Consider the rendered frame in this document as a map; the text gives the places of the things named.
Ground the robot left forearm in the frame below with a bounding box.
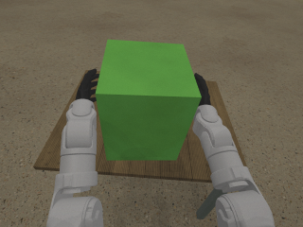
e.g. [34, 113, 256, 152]
[46, 98, 98, 227]

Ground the right robot hand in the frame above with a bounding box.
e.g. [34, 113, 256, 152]
[194, 73, 211, 107]

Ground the left robot upper arm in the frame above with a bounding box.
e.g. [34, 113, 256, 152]
[47, 196, 104, 227]

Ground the right robot upper arm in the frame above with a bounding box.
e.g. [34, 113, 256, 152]
[215, 190, 276, 227]

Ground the table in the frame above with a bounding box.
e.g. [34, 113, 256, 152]
[33, 70, 247, 219]

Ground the left robot hand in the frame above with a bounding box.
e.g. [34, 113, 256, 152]
[75, 68, 99, 102]

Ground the carton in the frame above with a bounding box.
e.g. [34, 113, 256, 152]
[95, 39, 202, 161]

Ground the robot right forearm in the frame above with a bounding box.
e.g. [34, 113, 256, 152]
[192, 104, 275, 225]

